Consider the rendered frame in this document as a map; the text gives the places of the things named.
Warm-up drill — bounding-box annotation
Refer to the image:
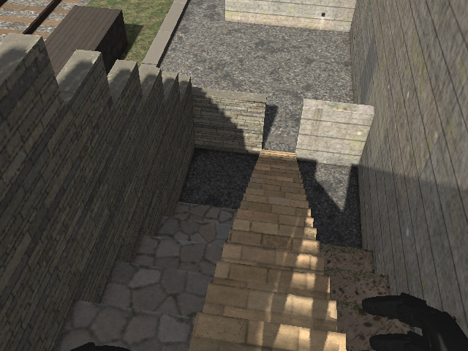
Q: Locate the robot right hand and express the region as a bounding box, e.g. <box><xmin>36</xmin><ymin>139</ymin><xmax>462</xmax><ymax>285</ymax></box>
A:
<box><xmin>361</xmin><ymin>292</ymin><xmax>468</xmax><ymax>351</ymax></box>

